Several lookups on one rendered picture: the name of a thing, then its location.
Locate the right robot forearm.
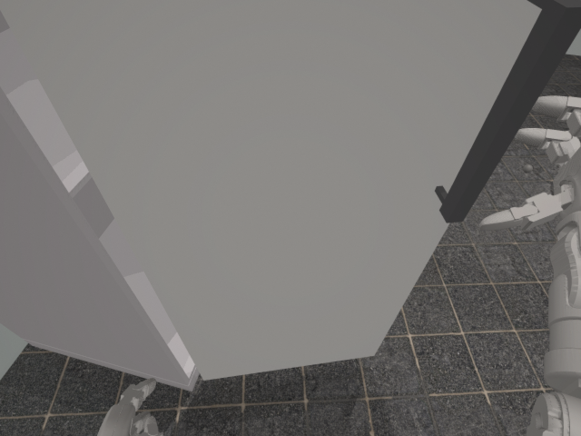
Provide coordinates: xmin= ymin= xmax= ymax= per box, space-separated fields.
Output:
xmin=544 ymin=211 xmax=581 ymax=399

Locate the handle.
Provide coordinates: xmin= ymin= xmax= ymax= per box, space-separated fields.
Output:
xmin=435 ymin=0 xmax=581 ymax=223

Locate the robot right hand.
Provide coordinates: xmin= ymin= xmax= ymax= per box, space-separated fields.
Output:
xmin=479 ymin=95 xmax=581 ymax=231

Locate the right robot upper arm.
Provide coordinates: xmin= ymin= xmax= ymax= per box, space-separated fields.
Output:
xmin=526 ymin=391 xmax=581 ymax=436

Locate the fridge door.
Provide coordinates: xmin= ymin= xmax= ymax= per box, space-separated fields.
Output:
xmin=0 ymin=0 xmax=542 ymax=381

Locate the robot left hand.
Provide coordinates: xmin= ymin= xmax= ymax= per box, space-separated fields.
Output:
xmin=97 ymin=378 xmax=163 ymax=436

